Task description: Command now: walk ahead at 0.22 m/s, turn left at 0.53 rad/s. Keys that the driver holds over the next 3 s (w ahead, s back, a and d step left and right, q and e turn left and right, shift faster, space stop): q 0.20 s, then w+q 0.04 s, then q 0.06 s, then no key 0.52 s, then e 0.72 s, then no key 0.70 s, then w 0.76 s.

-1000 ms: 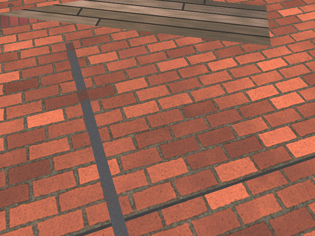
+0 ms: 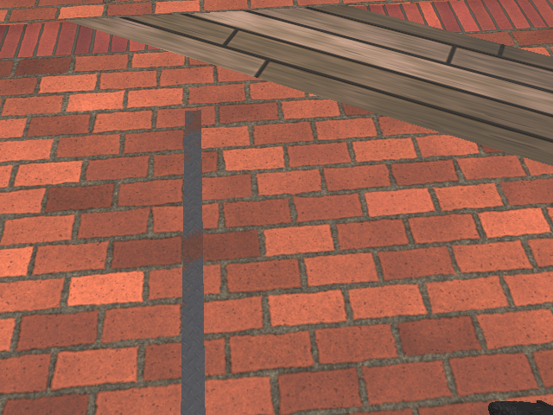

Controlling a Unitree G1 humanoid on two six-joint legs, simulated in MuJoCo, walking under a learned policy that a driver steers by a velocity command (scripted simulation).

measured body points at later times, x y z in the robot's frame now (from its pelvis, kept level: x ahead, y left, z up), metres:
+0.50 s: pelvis +0.12 -0.03 +0.02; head +0.14 -0.04 +0.47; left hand +0.20 +0.27 -0.07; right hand +0.35 -0.25 -0.08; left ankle +0.11 +0.07 -0.70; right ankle +0.19 -0.15 -0.71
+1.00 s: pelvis +0.13 -0.01 +0.01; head +0.14 +0.00 +0.46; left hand +0.18 +0.28 -0.10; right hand +0.33 -0.22 -0.09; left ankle +0.08 +0.11 -0.71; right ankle +0.18 -0.14 -0.71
